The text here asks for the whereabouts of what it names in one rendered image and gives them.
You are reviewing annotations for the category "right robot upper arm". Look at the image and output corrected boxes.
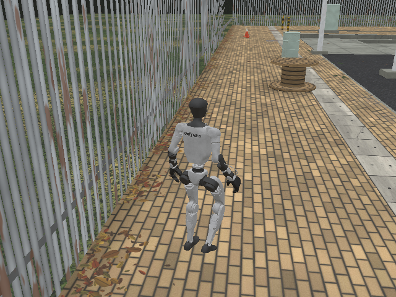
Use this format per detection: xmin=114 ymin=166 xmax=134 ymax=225
xmin=207 ymin=126 xmax=221 ymax=163

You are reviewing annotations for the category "right robot foot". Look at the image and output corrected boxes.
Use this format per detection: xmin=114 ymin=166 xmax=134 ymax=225
xmin=201 ymin=243 xmax=217 ymax=253

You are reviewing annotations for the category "robot left thigh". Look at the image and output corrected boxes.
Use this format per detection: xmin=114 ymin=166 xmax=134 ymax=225
xmin=179 ymin=170 xmax=199 ymax=214

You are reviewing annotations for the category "left robot upper arm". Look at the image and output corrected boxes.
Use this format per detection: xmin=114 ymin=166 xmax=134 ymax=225
xmin=168 ymin=123 xmax=187 ymax=154

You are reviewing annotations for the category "robot right forearm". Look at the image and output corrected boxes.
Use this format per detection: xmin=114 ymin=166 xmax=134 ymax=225
xmin=217 ymin=154 xmax=236 ymax=181

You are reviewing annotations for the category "robot right hand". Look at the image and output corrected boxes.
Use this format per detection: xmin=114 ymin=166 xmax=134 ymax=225
xmin=226 ymin=176 xmax=241 ymax=193

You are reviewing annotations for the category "robot left forearm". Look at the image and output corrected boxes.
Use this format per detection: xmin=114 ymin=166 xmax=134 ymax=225
xmin=168 ymin=151 xmax=178 ymax=169

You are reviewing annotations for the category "robot left hand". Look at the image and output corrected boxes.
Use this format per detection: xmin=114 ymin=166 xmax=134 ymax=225
xmin=170 ymin=166 xmax=182 ymax=182

